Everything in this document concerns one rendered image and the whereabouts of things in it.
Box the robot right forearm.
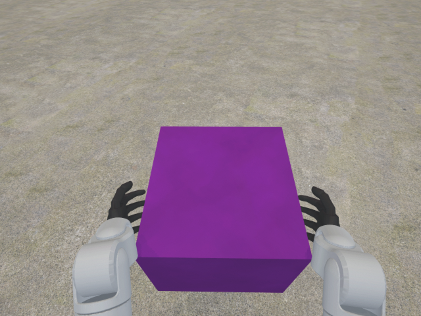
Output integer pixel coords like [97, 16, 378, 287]
[311, 224, 387, 316]

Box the robot right hand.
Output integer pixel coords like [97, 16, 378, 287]
[298, 186, 340, 242]

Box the robot left forearm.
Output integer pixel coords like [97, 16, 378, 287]
[72, 217, 138, 316]

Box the robot left hand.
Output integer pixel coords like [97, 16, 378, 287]
[107, 181, 145, 234]

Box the carton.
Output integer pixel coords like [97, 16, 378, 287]
[136, 126, 312, 293]

